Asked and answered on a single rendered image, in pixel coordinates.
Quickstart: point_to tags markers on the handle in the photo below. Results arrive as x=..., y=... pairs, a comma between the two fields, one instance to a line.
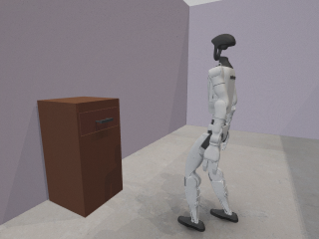
x=104, y=120

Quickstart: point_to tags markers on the robot head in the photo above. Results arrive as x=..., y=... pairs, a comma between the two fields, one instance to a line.
x=222, y=42

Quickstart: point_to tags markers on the left robot hand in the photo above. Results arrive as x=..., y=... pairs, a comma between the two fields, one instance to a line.
x=212, y=153

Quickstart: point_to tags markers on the robot right forearm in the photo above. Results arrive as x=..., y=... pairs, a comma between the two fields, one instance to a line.
x=229, y=116

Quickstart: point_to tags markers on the right robot hand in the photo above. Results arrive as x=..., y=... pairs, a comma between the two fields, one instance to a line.
x=226, y=141

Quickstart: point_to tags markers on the robot left forearm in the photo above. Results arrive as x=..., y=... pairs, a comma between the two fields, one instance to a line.
x=219, y=121

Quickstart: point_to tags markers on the robot left upper arm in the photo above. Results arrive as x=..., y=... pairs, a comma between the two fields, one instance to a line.
x=216, y=76

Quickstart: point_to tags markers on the right robot thigh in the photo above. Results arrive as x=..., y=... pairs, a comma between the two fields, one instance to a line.
x=219, y=174

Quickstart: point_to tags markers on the robot right upper arm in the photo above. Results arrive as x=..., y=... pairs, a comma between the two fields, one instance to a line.
x=235, y=99

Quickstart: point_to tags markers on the drawer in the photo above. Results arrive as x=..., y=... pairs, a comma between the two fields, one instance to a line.
x=88, y=123

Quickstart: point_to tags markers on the cabinet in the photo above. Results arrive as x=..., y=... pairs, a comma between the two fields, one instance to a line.
x=83, y=171

